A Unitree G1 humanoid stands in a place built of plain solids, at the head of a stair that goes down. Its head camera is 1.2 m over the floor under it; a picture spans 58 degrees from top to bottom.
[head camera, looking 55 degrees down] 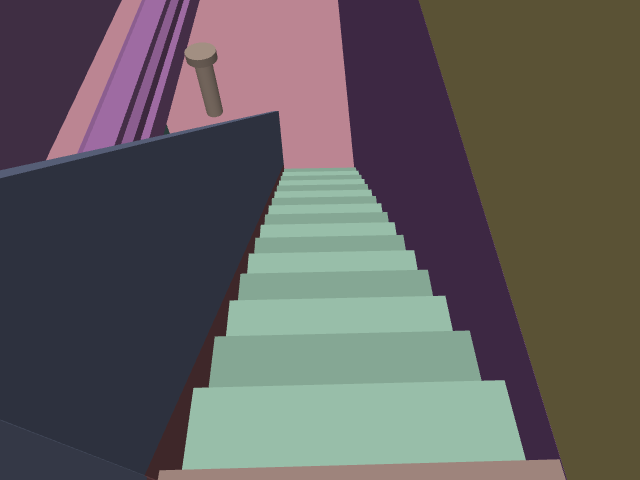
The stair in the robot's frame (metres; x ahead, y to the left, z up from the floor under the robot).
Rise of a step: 0.20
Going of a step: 0.26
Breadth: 1.00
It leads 1 degrees to the left of straight ahead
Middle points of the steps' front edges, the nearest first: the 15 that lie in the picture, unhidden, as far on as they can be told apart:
0.16 -0.10 0.00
0.42 -0.09 -0.19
0.67 -0.09 -0.39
0.93 -0.08 -0.58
1.18 -0.08 -0.78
1.44 -0.07 -0.97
1.69 -0.06 -1.17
1.95 -0.06 -1.36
2.20 -0.05 -1.56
2.46 -0.04 -1.76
2.71 -0.04 -1.95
2.97 -0.03 -2.15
3.22 -0.03 -2.34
3.48 -0.02 -2.54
3.73 -0.01 -2.73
